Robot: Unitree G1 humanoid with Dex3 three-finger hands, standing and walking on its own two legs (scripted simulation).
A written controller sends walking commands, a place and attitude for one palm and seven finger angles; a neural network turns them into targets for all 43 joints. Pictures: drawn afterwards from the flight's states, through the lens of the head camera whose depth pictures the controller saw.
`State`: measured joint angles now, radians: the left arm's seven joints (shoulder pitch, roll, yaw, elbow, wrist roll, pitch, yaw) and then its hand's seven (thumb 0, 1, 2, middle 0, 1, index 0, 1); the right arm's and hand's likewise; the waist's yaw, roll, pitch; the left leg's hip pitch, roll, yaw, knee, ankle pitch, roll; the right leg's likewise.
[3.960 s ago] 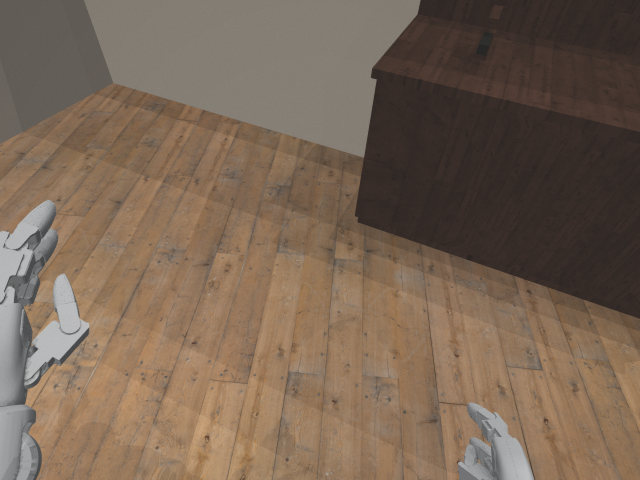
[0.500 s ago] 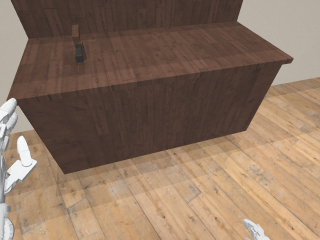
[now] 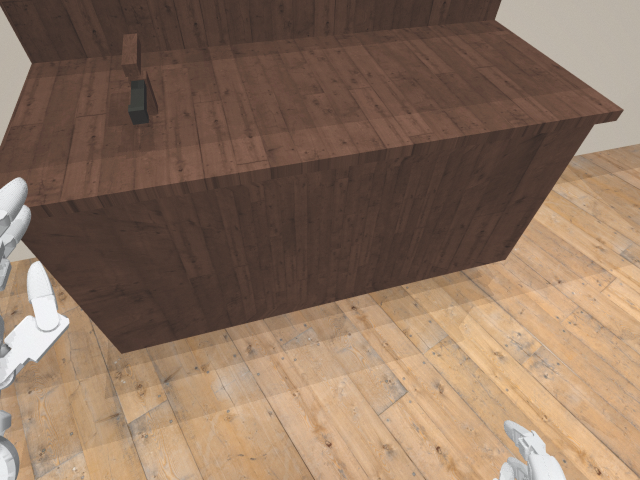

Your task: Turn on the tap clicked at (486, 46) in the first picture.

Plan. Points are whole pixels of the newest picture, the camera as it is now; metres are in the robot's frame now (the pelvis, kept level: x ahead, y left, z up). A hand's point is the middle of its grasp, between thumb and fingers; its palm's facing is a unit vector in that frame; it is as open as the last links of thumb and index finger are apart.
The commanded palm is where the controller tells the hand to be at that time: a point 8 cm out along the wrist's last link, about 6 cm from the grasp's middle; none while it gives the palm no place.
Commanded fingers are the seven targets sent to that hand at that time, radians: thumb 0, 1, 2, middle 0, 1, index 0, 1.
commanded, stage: take the last steps up to it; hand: left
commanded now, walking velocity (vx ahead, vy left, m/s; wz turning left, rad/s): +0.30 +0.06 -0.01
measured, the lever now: (138, 113) +0.70 +0.40 +0.06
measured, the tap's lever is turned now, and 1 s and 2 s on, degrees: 0 0 0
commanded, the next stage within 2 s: come to a stop and stand still in 0.86 s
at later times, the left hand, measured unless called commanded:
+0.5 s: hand (132, 222) +0.33 +0.23 +0.17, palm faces +0.42 -0.80 -0.43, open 7.4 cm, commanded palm +0.27 +0.27 +0.18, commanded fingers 0.00 0.90 0.90 -0.20 -0.30 -0.20 -0.30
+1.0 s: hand (168, 152) +0.44 +0.22 +0.18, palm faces +0.36 -0.81 -0.45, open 7.5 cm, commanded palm +0.39 +0.27 +0.18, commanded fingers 0.00 0.90 0.90 -0.20 -0.30 -0.20 -0.30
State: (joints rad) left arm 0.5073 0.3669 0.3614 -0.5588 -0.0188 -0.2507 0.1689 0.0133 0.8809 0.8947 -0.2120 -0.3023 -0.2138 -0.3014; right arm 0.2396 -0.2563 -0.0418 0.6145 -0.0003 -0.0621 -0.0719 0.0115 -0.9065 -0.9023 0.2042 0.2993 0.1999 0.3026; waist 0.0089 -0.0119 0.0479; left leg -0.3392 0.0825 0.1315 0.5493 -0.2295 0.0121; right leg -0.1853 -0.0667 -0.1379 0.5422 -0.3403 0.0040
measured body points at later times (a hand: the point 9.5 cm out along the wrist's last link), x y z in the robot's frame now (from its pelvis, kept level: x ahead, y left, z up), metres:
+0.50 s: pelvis +0.11 -0.01 +0.00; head +0.13 -0.04 +0.45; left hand +0.30 +0.27 +0.19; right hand +0.26 -0.24 -0.12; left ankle +0.08 +0.12 -0.66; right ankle +0.13 -0.10 -0.73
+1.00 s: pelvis +0.22 +0.00 -0.01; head +0.24 -0.01 +0.44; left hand +0.41 +0.26 +0.20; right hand +0.38 -0.20 -0.10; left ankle +0.22 +0.14 -0.73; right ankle +0.26 -0.09 -0.74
